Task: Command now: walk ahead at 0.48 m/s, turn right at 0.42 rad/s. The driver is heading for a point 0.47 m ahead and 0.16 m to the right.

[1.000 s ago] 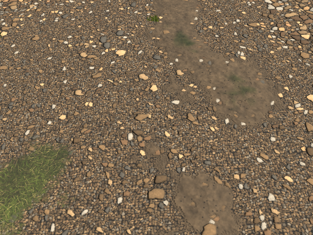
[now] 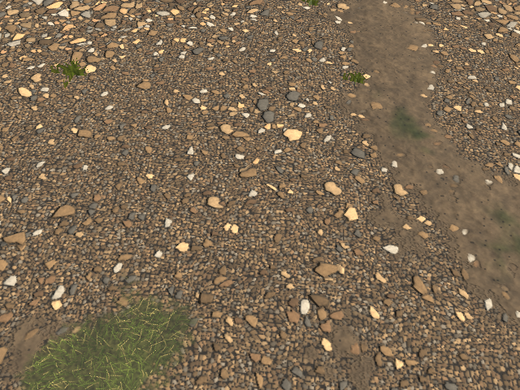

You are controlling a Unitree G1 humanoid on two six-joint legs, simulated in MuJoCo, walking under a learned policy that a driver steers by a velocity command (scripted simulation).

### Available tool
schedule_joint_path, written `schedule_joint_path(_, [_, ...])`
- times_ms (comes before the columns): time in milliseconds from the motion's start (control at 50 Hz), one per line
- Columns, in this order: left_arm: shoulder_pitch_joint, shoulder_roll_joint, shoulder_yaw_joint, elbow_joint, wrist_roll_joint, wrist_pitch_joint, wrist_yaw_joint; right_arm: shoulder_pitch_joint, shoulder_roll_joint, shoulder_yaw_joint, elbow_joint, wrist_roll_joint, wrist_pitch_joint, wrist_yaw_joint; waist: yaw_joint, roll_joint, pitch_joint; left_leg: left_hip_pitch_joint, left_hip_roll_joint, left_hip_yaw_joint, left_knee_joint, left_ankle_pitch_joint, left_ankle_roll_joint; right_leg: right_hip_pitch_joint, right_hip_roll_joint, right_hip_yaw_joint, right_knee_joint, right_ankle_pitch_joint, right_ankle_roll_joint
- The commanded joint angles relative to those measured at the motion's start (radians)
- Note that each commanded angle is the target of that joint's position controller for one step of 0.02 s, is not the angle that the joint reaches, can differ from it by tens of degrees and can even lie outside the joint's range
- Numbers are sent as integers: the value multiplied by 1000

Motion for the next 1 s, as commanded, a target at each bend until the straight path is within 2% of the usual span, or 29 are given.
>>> schedule_joint_path(20, [-135, 14, -11, -111, 1, -16, -24, -8, -164, -38, -45, 9, -4, -15, -21, 67, 101, -26, 297, -41, -83, 499, 41, -22, 2, -54, -118, 39, -20])
schedule_joint_path(100, [-189, 27, -8, -169, -1, -18, -56, 19, -201, -47, -38, 14, 37, -30, -8, 93, 72, 109, 324, 13, 59, 885, 28, 11, 63, -153, -181, -99, -67])
schedule_joint_path(160, [-25, 100, 28, -156, -4, -4, -53, -6, -245, -58, -57, 15, 62, -47, 107, 161, -55, 115, 329, 25, 358, 1255, 27, 258, 151, -201, -166, -246, -136])
schedule_joint_path(180, [127, 157, 58, -125, -3, -2, -38, -39, -246, -56, -70, 23, 62, -47, 197, 137, -129, 7, 298, 35, 569, 1168, 13, 497, 173, -174, -253, -195, -177])
schedule_joint_path(200, [251, 222, 79, -99, 2, 12, -14, -27, -196, -38, -88, 8, 46, -42, 236, 16, -214, -255, 229, 27, 877, 667, -18, 807, 36, 51, -280, -193, -237])
schedule_joint_path(220, [195, 292, 87, -127, 1, 4, -7, 51, -71, 3, -142, -3, 10, -18, 114, -213, -304, -714, -18, -109, 1270, -276, -85, 1133, -230, 663, -379, -281, -464])
schedule_joint_path(240, [220, 209, 65, -129, 9, -5, -6, -44, -162, -14, -159, 27, -37, 7, 189, -74, -371, -828, 25, -323, 1321, -261, -61, 1146, -248, 746, -486, -369, -460])
schedule_joint_path(260, [180, 164, 52, -129, 14, -14, -5, -127, -186, -17, -197, 61, -56, 17, 174, -10, -219, -859, 79, -325, 1242, -175, -39, 1018, -211, 584, -505, -339, -398])
schedule_joint_path(280, [114, 139, 44, -132, 10, -21, -10, -137, -166, -12, -201, 47, -61, 14, 109, 99, -104, -825, 120, -307, 1121, -120, -38, 844, -160, 468, -521, -230, -355])
schedule_joint_path(300, [55, 105, 33, -143, 9, -25, -9, -128, -171, -18, -189, 21, -53, 8, 73, 108, -65, -769, 154, -298, 1024, -88, -50, 737, -117, 380, -531, -136, -327])
schedule_joint_path(320, [24, 100, 28, -158, 19, -25, -4, -105, -173, -23, -186, 10, -39, 8, 45, 76, -38, -707, 167, -293, 994, -67, -66, 643, -90, 335, -554, -69, -323])
schedule_joint_path(380, [19, 131, 36, -147, 15, -28, 12, -104, -139, -13, -198, -7, -9, 3, 24, 43, -11, -648, 172, -245, 843, -14, -130, 477, -52, 245, -583, 53, -320])
schedule_joint_path(460, [72, 168, 48, -120, 4, -11, 33, -274, -87, 14, -242, -5, -7, 4, 95, -11, -1, -534, 108, -207, 490, 283, -157, 371, 41, 144, -545, -59, -238])
schedule_joint_path(540, [150, 150, 42, -77, 3, 8, 40, -318, -127, -3, -253, 5, -21, 19, 128, -58, -42, -484, 59, -224, 333, 380, -129, 493, 7, 197, -415, 3, -179])
schedule_joint_path(600, [105, 119, 33, -83, 12, 16, 48, -218, -150, -25, -229, -9, -34, 24, 55, -82, -84, -377, 63, -221, 250, 392, -60, 566, -1, 237, -254, 81, -119])
schedule_joint_path(620, [104, 85, 23, -94, 20, 12, 48, -159, -177, -33, -224, -25, -41, 20, 28, -55, -136, -244, 117, -243, 243, 573, -27, 536, 54, 208, -136, 62, -77])
schedule_joint_path(640, [183, 31, 2, -107, 36, 6, 46, -78, -237, -40, -229, -51, -43, 16, 33, 132, -273, 43, 331, -443, 323, 947, 78, 361, 134, 156, 141, -302, -14])
schedule_joint_path(660, [344, 40, -5, -75, 16, 3, 40, -28, -236, -46, -193, -36, -20, 24, 66, 374, -416, 216, 507, -758, 281, 921, 245, 190, 203, 116, 405, -798, 41])
schedule_joint_path(680, [343, 125, 12, -45, 3, 16, 39, -38, -190, -36, -201, -1, -2, 29, 50, 249, -395, 162, 485, -805, 232, 596, 236, 138, 153, 159, 502, -758, 56])
schedule_joint_path(700, [228, 150, 20, -58, -3, 34, 44, -91, -149, -23, -211, 5, 11, 27, 29, 163, -270, 56, 434, -700, 199, 410, 195, 93, 124, 121, 531, -693, 69])
schedule_joint_path(720, [150, 144, 19, -71, 5, 53, 52, -157, -107, -3, -216, -3, 20, 26, 37, 109, -185, -74, 383, -611, 168, 327, 167, 105, 92, 94, 483, -644, 74])
schedule_joint_path(760, [115, 97, 11, -87, 18, 80, 59, -245, -91, 9, -208, -14, 32, 25, 86, 152, -85, -298, 296, -472, 104, 276, 126, 231, 38, 54, 286, -582, 75])
schedule_joint_path(800, [143, 48, -3, -69, 27, 79, 63, -261, -103, 2, -194, -19, 37, 21, 96, 199, -89, -363, 241, -368, 99, 390, 128, 356, 51, -5, 109, -558, 82])
schedule_joint_path(840, [135, 34, -11, -60, 31, 71, 62, -235, -113, -2, -175, -10, 40, 15, 80, 198, -140, -318, 256, -357, 121, 455, 150, 422, 49, -13, -24, -484, 78])
schedule_joint_path(880, [135, 44, -8, -48, 29, 74, 59, -233, -117, -1, -165, 2, 50, 12, 83, 180, -160, -314, 266, -362, 128, 335, 151, 497, 53, -23, -150, -362, 66])
schedule_joint_path(920, [116, 40, -9, -43, 42, 78, 53, -242, -95, 10, -156, 10, 60, 13, 97, 158, -121, -385, 228, -349, 121, 62, 99, 594, 65, -36, -307, -236, 37])
schedule_joint_path(960, [59, 109, -1, -82, 58, 78, 59, -193, -68, 23, -137, -11, 55, 21, 58, 56, -59, -457, 149, -303, 155, -186, -5, 604, -45, 86, -360, -191, -18])
schedule_joint_path(980, [38, 132, 10, -58, 48, 78, 57, -171, -69, 19, -136, -9, 57, 21, 20, -63, -19, -392, 88, -226, 175, -146, -38, 463, -21, 79, -359, -409, -46])
schedule_joint_path(1000, [21, 82, 0, -66, 48, 70, 53, -198, -88, 16, -130, -12, 59, 17, 45, -49, 9, -347, 87, -223, 208, -97, -51, 406, 6, 63, -378, -482, -40])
